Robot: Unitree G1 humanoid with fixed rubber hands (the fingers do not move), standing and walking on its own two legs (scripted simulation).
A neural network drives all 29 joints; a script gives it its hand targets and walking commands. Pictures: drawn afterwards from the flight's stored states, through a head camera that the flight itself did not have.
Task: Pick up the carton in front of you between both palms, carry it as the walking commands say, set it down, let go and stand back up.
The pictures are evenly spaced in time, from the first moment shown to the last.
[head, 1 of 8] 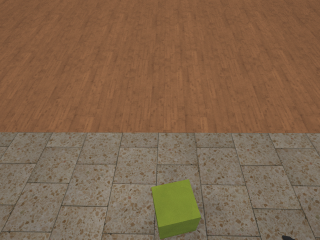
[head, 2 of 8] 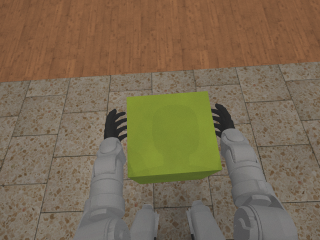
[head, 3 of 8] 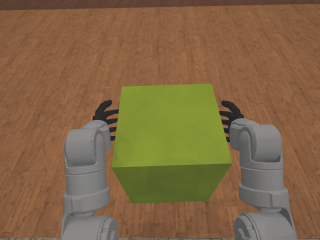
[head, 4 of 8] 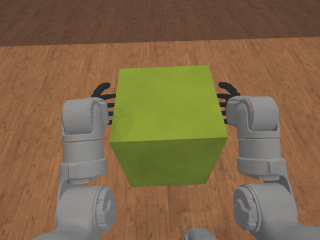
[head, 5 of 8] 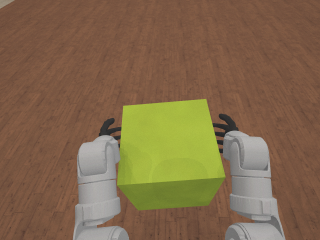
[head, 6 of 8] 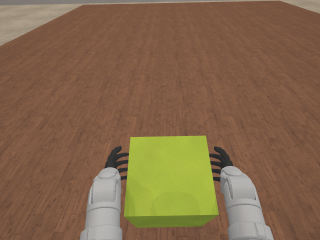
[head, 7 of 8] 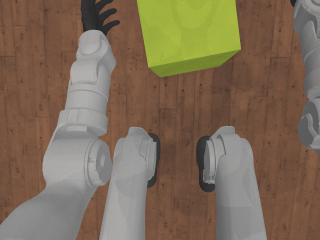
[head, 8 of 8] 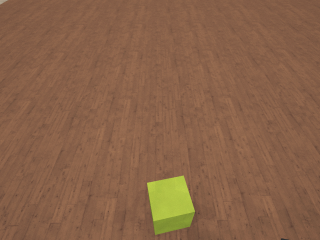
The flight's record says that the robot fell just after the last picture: no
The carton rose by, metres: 1.02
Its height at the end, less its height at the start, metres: +0.29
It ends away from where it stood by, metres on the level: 5.48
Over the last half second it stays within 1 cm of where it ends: yes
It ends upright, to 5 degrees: yes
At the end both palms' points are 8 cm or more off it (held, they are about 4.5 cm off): yes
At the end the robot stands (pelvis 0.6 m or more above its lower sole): yes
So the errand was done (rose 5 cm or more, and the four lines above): yes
